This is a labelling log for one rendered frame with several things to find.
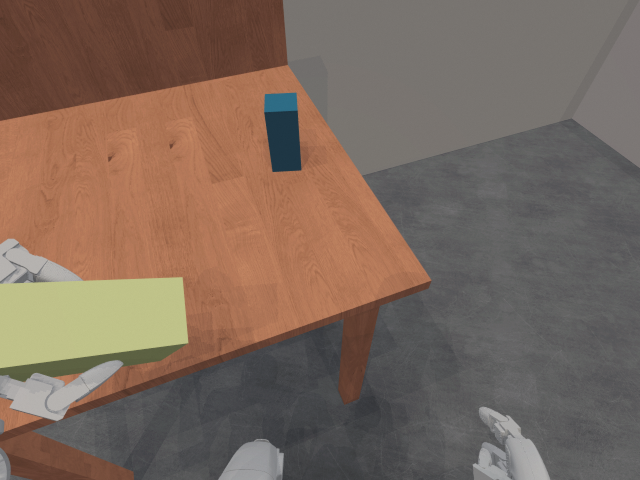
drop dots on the table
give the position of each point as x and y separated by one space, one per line
133 145

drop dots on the left robot hand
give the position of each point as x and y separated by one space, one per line
41 395

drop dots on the left robot thigh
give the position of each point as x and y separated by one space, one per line
255 461

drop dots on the sponge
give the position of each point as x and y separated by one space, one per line
65 328

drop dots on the right robot hand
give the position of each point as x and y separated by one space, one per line
521 459

